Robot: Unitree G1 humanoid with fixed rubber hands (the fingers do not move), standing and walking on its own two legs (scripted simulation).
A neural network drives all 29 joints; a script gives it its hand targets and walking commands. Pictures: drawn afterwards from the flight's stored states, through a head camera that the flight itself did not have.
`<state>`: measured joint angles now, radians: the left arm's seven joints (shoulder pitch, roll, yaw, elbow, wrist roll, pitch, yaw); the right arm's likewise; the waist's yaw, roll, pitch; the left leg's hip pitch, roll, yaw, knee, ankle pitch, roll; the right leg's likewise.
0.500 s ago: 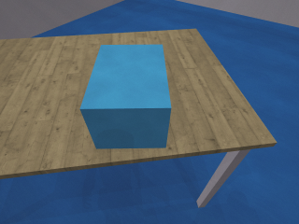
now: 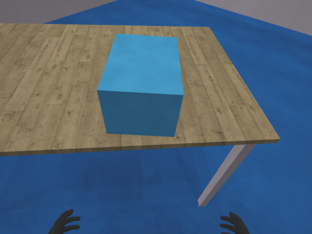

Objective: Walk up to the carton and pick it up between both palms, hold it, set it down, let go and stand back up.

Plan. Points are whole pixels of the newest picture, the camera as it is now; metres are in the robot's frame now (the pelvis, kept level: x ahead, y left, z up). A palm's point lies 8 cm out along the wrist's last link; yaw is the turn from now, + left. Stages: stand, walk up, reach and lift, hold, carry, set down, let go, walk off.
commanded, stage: reach and lift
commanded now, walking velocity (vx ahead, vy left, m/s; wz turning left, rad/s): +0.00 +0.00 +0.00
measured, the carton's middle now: (143, 82) +0.55 +0.04 +0.09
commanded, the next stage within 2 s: none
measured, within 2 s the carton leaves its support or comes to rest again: neither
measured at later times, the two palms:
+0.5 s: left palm (49, 223) +0.18 +0.24 -0.02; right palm out of the picture +0.15 -0.19 -0.03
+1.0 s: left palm (40, 189) +0.23 +0.26 +0.04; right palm (223, 192) +0.23 -0.15 +0.03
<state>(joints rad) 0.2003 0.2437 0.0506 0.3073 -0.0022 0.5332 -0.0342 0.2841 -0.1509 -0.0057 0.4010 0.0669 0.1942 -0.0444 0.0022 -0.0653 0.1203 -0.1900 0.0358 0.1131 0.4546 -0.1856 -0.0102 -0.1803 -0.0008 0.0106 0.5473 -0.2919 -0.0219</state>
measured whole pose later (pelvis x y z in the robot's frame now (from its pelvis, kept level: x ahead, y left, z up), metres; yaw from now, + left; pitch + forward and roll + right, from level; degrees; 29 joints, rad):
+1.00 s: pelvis +0.03 +0.04 +0.01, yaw +0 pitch -4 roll +0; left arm 0.26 0.29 0.01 -0.16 -0.20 0.40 0.00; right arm 0.36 -0.11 0.00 -0.20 0.14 0.32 -0.12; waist 0.05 0.00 0.10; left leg -0.10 0.02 0.12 0.35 -0.19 0.03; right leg -0.03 -0.01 0.02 0.31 -0.21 0.02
